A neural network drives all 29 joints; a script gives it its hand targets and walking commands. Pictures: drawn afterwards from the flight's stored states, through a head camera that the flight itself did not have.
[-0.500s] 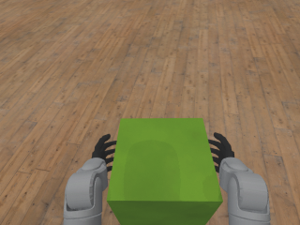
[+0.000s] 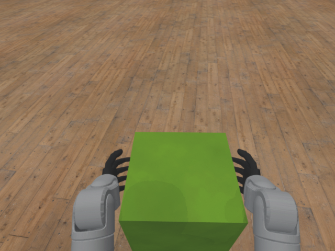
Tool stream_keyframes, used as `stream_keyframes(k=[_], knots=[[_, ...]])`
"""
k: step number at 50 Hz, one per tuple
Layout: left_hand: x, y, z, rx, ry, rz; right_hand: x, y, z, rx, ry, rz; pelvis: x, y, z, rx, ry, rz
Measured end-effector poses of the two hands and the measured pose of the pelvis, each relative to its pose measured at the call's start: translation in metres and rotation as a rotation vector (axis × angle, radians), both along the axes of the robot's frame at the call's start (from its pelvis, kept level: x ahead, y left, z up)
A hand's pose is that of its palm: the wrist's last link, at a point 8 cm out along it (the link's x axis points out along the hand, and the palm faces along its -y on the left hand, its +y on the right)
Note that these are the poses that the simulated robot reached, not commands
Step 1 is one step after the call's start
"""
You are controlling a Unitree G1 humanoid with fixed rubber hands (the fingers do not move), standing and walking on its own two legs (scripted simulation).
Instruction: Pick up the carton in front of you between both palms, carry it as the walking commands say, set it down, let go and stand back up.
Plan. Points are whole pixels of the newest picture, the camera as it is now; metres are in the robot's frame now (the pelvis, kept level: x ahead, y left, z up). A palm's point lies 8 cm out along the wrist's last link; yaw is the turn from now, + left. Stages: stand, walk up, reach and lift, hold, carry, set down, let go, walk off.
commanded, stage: carry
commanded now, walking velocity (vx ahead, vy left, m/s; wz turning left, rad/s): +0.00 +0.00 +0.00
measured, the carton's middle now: (179, 198) +0.27 +0.00 +0.01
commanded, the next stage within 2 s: hold in 1.62 s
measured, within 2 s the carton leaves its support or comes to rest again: neither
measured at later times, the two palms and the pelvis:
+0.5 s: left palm (107, 198) +0.23 +0.15 +0.09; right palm (257, 198) +0.23 -0.15 +0.09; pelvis -0.03 +0.00 +0.00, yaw +0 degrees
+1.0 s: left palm (112, 216) +0.21 +0.14 +0.05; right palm (256, 217) +0.21 -0.16 +0.05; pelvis -0.06 -0.01 +0.00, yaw +0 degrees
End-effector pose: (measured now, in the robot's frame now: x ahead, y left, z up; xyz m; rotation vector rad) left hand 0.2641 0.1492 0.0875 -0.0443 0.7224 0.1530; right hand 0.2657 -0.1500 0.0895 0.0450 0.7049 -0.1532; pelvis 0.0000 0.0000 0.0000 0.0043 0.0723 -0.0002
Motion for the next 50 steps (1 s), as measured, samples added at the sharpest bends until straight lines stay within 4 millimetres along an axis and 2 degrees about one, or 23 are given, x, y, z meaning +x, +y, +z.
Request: stream_keyframes(k=[7,23,37,50], knots=[[-0.003,-0.001,-0.001,0.002,-0.008,-0.004,-0.004,-0.001,-0.001,0.000,-0.008,-0.003,-0.003,0.000,-0.002,-0.002,-0.004,-0.003],[-0.033,-0.002,0.003,0.003,-0.006,-0.002,-0.033,-0.002,0.005,-0.005,-0.006,0.001,-0.026,-0.002,0.001,-0.005,-0.035,-0.002],[-0.054,-0.005,-0.019,0.031,0.017,-0.023,-0.054,-0.005,-0.018,-0.028,0.018,0.017,-0.050,-0.004,0.002,-0.008,-0.038,-0.001],[-0.054,-0.006,-0.042,0.066,-0.005,-0.053,-0.054,-0.007,-0.041,-0.068,-0.004,0.049,-0.062,-0.006,0.002,-0.010,-0.036,-0.001]])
